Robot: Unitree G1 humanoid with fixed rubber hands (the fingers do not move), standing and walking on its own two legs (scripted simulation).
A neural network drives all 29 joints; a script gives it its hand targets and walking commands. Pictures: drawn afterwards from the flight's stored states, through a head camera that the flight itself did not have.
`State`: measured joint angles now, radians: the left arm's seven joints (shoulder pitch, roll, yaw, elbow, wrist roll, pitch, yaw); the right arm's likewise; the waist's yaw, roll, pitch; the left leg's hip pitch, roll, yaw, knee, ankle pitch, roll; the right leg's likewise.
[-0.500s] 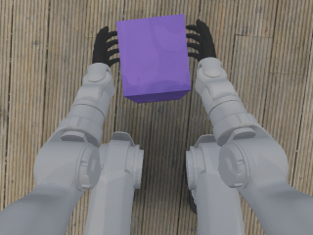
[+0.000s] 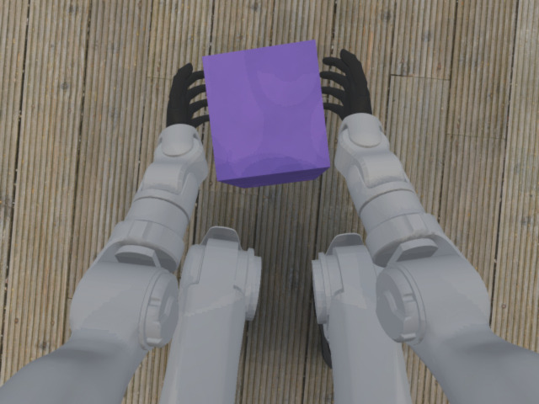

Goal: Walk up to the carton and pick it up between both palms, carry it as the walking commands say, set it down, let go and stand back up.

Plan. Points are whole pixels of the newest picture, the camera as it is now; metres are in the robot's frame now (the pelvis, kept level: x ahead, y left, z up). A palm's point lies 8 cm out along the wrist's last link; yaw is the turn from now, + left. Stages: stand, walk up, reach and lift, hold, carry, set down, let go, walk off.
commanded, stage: reach and lift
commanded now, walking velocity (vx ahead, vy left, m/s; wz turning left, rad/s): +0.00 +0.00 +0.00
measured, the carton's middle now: (271, 131) +0.48 +0.03 -0.22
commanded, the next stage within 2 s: none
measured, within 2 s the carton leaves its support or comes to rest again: neither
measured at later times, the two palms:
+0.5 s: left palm (175, 113) +0.47 +0.15 -0.10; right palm (365, 95) +0.50 -0.08 -0.08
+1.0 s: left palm (148, 122) +0.44 +0.16 -0.03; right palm (374, 111) +0.46 -0.07 -0.02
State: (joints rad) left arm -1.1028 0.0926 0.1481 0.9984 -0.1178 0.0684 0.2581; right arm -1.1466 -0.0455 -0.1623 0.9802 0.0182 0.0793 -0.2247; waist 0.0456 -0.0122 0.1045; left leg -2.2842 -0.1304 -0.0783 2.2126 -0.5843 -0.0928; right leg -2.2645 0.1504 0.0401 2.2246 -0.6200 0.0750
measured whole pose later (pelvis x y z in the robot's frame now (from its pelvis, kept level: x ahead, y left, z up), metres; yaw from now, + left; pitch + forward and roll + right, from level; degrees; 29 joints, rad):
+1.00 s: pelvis -0.06 +0.00 +0.05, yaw +0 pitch +17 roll +0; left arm -1.23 0.06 0.31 0.65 0.05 0.38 0.20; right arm -1.26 0.02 -0.36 0.63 -0.10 0.33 -0.20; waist 0.07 0.00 0.52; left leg -1.86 -0.13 -0.09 2.04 -0.47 -0.11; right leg -1.85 0.15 0.05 2.06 -0.50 0.07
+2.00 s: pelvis -0.07 -0.01 +0.17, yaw +1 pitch +9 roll -1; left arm -1.12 0.02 0.27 0.59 0.09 0.44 0.21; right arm -1.14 0.07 -0.37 0.58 -0.12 0.36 -0.18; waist 0.06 0.00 0.51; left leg -1.41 -0.12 -0.14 1.69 -0.43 -0.10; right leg -1.40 0.12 0.03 1.69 -0.46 0.03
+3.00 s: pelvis -0.02 -0.02 +0.31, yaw +1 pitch +9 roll +0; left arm -0.79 -0.15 0.41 0.80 0.31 0.40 0.19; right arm -0.82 0.14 -0.47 0.84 -0.27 0.32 -0.12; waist 0.06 -0.03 0.05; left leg -0.93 -0.07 -0.13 1.09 -0.32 -0.06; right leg -0.93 0.10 0.08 1.11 -0.35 0.01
